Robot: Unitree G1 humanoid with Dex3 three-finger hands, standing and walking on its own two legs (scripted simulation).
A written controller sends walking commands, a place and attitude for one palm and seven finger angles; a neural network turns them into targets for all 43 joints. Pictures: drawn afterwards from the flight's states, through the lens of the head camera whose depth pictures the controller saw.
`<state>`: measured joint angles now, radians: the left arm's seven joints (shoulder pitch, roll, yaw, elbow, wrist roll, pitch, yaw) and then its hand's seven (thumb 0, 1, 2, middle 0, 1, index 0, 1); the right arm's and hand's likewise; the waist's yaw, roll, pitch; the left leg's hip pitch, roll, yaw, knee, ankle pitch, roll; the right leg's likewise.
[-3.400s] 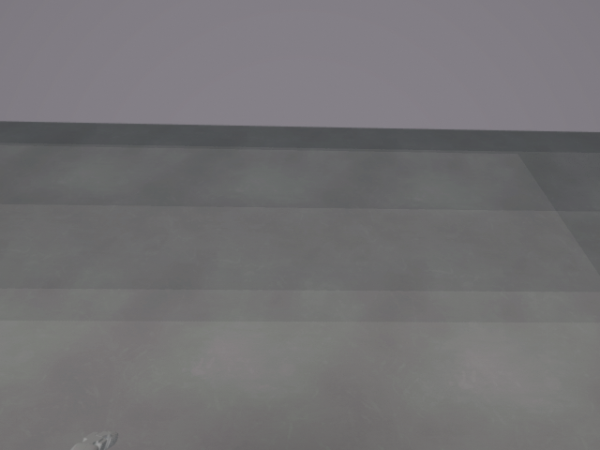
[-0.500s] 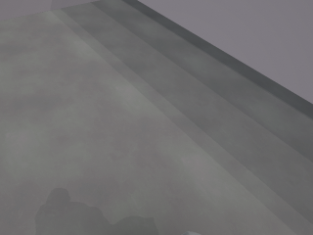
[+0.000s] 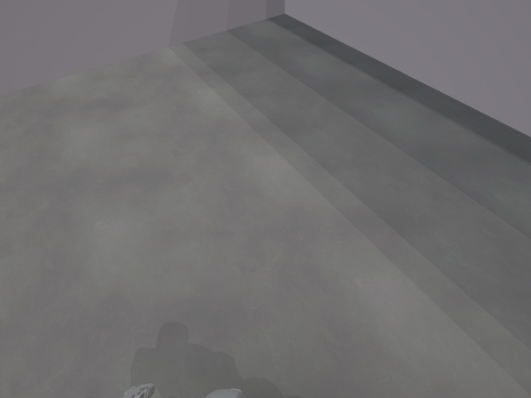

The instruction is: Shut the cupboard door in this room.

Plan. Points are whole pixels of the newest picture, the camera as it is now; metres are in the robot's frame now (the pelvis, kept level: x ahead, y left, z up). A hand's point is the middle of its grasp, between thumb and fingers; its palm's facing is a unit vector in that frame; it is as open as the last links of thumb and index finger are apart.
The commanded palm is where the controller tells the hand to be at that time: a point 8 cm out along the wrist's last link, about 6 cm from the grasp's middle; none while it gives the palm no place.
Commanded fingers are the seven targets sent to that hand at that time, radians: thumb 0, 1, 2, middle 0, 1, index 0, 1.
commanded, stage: turn or walk to find it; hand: left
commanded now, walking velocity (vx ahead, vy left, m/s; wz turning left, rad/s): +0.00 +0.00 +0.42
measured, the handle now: out of the picture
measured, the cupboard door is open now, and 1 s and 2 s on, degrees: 96 96 96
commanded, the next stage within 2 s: none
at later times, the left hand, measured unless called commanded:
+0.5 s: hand out of the picture -0.05 +0.27 -0.18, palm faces +0.26 -0.93 -0.25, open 7.4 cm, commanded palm none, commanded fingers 0.00 0.90 0.90 -0.20 -0.30 -0.20 -0.30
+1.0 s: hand out of the picture -0.06 +0.22 -0.15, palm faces +0.44 -0.86 -0.25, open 7.4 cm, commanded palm none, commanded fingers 0.00 0.90 0.90 -0.20 -0.30 -0.20 -0.30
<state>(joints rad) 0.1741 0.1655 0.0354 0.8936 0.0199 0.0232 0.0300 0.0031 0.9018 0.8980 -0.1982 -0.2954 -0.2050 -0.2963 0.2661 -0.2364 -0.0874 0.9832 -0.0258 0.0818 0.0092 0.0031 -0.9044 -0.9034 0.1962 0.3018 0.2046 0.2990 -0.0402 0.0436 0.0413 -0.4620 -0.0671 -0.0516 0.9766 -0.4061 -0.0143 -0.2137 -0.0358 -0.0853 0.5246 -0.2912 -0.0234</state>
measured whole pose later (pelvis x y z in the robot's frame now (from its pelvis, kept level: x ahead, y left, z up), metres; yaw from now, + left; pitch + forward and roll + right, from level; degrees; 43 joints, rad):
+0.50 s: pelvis -0.03 +0.05 +0.00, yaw +12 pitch -1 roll -1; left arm 0.24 0.26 0.08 0.99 0.02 0.07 0.02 0.01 0.91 0.90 -0.20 -0.29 -0.20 -0.30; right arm 0.15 -0.19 -0.04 0.95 -0.02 0.02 -0.01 0.00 -0.90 -0.90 0.20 0.30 0.20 0.30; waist 0.02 -0.05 0.06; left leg -0.24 -0.02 0.04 0.50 -0.25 0.05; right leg -0.44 -0.10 -0.05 1.06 -0.42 0.08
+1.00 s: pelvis -0.06 +0.01 +0.00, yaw +26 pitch -1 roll +1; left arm 0.21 0.16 0.04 0.93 0.03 0.02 0.03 0.00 0.90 0.90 -0.20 -0.30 -0.21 -0.30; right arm 0.25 -0.24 -0.09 0.99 -0.02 0.09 0.02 0.00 -0.91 -0.90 0.19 0.30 0.20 0.30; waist -0.03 0.02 0.05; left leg -0.47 0.01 -0.01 1.08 -0.39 -0.05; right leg -0.19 -0.08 -0.16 0.51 -0.29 -0.01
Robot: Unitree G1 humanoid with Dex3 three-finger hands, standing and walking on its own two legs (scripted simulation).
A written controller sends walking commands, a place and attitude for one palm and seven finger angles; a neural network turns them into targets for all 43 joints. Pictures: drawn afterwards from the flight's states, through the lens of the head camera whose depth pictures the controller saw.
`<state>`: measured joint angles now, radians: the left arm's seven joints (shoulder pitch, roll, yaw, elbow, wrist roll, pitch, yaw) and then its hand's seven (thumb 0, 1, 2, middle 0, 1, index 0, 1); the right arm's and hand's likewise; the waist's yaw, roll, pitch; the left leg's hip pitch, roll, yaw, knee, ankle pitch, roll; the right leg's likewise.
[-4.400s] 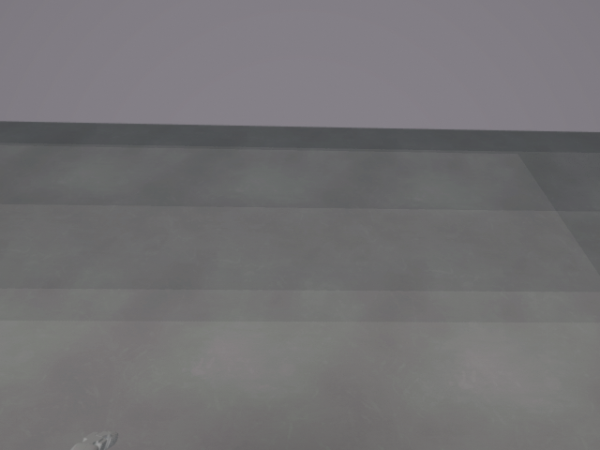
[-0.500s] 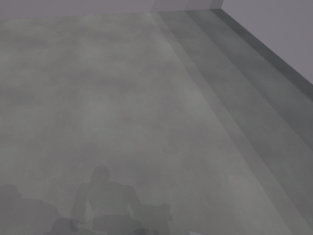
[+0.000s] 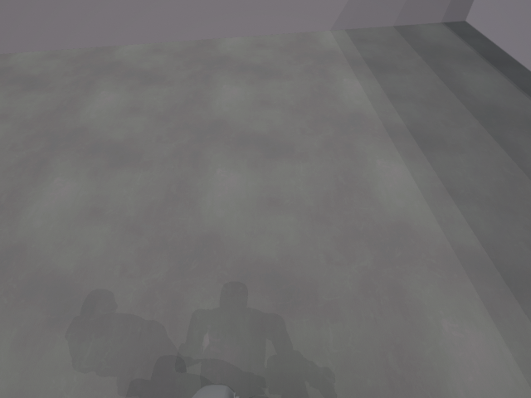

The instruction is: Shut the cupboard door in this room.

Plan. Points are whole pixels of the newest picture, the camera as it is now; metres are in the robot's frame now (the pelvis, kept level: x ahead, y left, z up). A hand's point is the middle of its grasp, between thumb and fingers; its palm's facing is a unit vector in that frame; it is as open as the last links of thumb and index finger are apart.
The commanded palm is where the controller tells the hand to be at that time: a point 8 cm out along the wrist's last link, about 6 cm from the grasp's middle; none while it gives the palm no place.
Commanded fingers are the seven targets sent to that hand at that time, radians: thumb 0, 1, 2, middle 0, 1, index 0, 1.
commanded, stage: turn or walk to find it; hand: left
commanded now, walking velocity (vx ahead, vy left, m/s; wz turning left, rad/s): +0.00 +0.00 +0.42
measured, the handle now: out of the picture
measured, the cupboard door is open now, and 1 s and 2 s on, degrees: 96 96 96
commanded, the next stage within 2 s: none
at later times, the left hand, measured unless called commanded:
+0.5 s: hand out of the picture +0.02 +0.27 -0.16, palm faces +0.23 -0.94 -0.25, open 7.4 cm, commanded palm none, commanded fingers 0.00 0.90 0.90 -0.20 -0.30 -0.20 -0.30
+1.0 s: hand out of the picture -0.08 +0.21 -0.16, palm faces +0.45 -0.86 -0.25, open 7.4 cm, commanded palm none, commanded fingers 0.00 0.90 0.90 -0.20 -0.30 -0.20 -0.30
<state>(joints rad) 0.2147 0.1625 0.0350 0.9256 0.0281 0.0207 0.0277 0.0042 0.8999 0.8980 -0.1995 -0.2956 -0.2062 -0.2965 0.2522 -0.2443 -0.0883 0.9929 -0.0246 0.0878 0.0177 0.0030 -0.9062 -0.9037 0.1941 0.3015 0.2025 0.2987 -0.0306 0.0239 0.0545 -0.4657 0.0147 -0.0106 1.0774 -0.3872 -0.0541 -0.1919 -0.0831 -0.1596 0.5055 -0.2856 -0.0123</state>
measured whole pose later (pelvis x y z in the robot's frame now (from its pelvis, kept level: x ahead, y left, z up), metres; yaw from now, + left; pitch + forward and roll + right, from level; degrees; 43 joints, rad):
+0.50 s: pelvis -0.02 +0.05 +0.00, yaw +12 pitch +0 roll -1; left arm 0.17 0.24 0.07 0.95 0.02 0.06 0.02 0.01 0.91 0.90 -0.19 -0.29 -0.20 -0.30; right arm 0.18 -0.18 -0.04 0.95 -0.02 0.03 -0.01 0.00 -0.90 -0.90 0.20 0.30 0.21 0.30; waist -0.01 -0.02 0.06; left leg -0.24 -0.05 -0.02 0.45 -0.21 0.05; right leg -0.41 -0.07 -0.02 0.95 -0.43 0.09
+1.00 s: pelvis -0.05 +0.02 +0.00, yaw +26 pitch -1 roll +2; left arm 0.23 0.18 0.04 0.94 0.03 0.02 0.02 0.00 0.90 0.90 -0.20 -0.30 -0.21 -0.30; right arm 0.23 -0.25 -0.08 1.00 -0.02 0.09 0.01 0.00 -0.91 -0.90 0.19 0.30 0.20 0.30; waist -0.01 0.00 0.07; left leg -0.37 0.03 0.02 0.87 -0.45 -0.06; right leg -0.21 -0.12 -0.19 0.53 -0.29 0.00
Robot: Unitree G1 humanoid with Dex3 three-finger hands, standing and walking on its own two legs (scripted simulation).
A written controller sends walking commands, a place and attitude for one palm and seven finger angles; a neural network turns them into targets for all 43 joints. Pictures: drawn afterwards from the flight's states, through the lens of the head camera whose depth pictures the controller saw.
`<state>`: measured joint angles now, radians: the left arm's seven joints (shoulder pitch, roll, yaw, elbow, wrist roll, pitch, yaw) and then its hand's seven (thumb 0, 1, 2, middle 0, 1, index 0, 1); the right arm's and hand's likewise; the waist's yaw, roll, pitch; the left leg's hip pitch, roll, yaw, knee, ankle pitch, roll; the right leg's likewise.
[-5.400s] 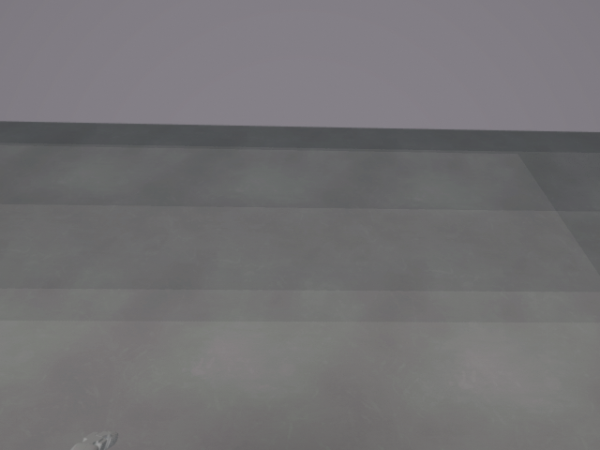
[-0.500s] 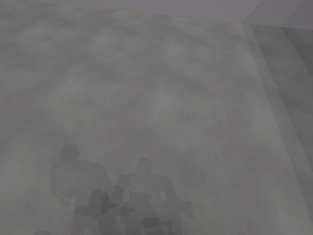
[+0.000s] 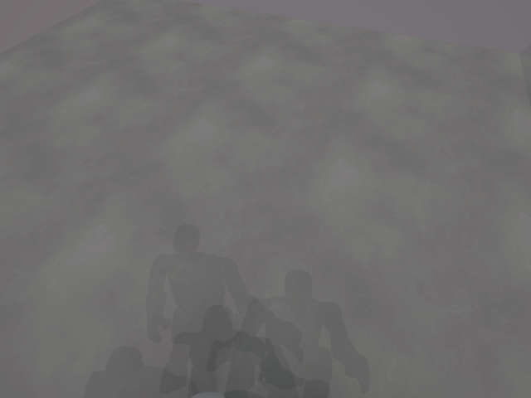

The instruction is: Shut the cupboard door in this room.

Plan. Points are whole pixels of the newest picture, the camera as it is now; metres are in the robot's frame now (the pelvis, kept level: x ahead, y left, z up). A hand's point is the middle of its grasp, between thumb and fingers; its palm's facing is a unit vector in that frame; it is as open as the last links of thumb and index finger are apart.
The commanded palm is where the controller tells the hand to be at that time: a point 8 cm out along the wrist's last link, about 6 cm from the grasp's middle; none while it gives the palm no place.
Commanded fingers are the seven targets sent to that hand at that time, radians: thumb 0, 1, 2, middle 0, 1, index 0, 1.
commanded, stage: turn or walk to find it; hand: left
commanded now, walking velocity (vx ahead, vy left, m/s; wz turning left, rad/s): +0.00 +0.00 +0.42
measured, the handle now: out of the picture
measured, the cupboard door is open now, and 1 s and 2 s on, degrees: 96 96 96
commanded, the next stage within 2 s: none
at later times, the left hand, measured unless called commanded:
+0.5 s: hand out of the picture +0.04 +0.23 -0.16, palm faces +0.21 -0.94 -0.27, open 7.4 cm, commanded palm none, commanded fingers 0.00 0.90 0.90 -0.20 -0.30 -0.20 -0.30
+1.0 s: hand out of the picture -0.13 +0.23 -0.19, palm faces +0.46 -0.85 -0.23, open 7.4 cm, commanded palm none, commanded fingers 0.00 0.90 0.90 -0.20 -0.30 -0.20 -0.30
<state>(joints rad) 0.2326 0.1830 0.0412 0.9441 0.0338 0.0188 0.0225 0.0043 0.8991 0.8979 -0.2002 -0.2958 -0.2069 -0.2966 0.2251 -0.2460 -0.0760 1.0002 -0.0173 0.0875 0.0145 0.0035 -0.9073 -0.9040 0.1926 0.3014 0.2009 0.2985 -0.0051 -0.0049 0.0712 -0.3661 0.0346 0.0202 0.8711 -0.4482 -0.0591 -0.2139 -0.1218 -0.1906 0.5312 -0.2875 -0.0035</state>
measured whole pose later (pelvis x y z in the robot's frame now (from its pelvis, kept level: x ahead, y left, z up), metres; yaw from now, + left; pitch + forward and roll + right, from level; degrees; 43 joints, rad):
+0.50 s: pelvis -0.03 +0.02 +0.00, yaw +11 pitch +0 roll +1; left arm 0.16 0.21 0.05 0.92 0.01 0.04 0.02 0.00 0.90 0.90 -0.19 -0.29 -0.20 -0.30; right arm 0.19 -0.20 -0.05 0.95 -0.03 0.04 0.00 0.00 -0.90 -0.90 0.20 0.30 0.21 0.30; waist -0.03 0.02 0.05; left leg -0.29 -0.05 -0.05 0.51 -0.21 0.02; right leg -0.30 -0.04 -0.04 0.68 -0.38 0.07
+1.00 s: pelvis -0.07 +0.03 -0.02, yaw +25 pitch +0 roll +0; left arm 0.26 0.23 0.06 0.98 0.02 0.05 0.02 0.00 0.90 0.90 -0.20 -0.30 -0.21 -0.30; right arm 0.18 -0.22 -0.06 0.97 -0.02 0.04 0.01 0.00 -0.91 -0.90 0.19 0.30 0.20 0.30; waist 0.01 -0.05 0.08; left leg -0.27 0.02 0.07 0.61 -0.30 0.00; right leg -0.32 -0.17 -0.21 0.72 -0.40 0.04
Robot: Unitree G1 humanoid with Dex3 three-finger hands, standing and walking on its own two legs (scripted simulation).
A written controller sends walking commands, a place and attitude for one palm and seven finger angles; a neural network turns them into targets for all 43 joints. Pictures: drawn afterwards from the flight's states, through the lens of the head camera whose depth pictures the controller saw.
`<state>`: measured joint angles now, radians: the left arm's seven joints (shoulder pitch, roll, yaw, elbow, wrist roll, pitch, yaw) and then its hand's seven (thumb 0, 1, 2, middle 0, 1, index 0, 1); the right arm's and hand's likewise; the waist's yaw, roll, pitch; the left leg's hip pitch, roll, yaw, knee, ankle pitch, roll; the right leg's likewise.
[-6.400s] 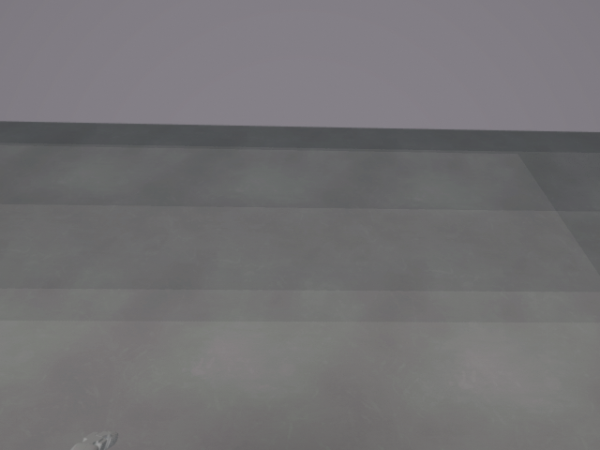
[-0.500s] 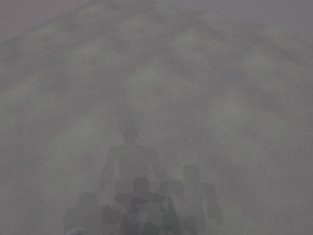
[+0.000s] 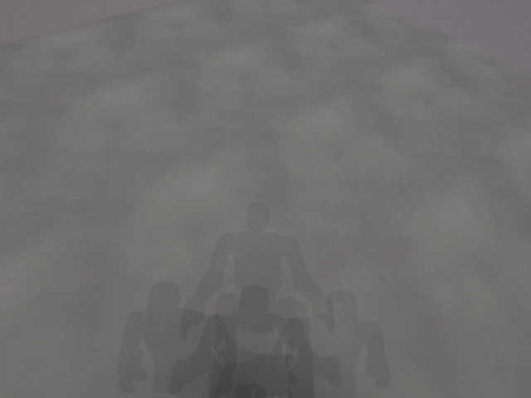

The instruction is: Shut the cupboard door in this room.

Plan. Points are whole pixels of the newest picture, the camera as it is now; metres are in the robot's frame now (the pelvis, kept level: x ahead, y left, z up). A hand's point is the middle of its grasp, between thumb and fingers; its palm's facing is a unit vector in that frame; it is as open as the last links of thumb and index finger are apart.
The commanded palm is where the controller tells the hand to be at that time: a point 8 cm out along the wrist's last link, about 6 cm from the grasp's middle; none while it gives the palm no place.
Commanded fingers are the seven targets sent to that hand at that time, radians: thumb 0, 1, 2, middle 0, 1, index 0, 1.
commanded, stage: turn or walk to find it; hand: left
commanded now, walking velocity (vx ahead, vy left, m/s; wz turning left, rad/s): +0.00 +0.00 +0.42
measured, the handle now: out of the picture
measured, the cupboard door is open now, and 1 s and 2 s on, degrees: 96 96 96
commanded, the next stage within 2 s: none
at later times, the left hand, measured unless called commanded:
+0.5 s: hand out of the picture +0.05 +0.18 -0.13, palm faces +0.19 -0.94 -0.28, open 7.4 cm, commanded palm none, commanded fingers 0.00 0.90 0.90 -0.20 -0.30 -0.20 -0.30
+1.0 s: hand out of the picture -0.14 +0.21 -0.17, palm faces +0.46 -0.85 -0.24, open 7.4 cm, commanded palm none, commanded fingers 0.00 0.90 0.90 -0.20 -0.30 -0.20 -0.30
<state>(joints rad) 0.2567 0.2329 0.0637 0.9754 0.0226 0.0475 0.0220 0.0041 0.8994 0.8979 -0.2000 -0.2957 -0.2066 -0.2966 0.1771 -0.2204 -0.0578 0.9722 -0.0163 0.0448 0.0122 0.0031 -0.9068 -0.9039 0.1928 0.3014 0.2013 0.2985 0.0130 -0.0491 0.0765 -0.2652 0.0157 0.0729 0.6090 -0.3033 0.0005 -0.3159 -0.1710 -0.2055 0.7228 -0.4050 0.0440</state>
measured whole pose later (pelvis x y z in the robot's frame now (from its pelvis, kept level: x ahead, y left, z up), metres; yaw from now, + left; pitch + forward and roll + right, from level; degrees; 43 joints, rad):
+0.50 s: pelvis -0.03 -0.03 +0.01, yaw +11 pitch -1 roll +1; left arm 0.15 0.17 0.04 0.90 0.02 0.02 0.02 0.00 0.90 0.90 -0.20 -0.30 -0.20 -0.30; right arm 0.23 -0.23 -0.08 0.97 -0.02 0.07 0.00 0.00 -0.90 -0.90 0.20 0.30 0.21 0.30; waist -0.03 0.05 0.05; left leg -0.40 -0.06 -0.07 0.81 -0.43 -0.01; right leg -0.25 -0.04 -0.09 0.58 -0.31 -0.02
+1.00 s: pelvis -0.07 +0.01 +0.01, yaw +25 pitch -1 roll +0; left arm 0.25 0.26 0.07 1.01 0.02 0.08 0.02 0.01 0.90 0.90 -0.20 -0.30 -0.20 -0.30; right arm 0.15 -0.20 -0.04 0.95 -0.02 0.03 0.00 0.00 -0.91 -0.90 0.19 0.30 0.20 0.30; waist 0.02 -0.06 0.07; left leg -0.25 0.00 0.06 0.59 -0.32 0.04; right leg -0.41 -0.12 -0.11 0.97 -0.49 0.06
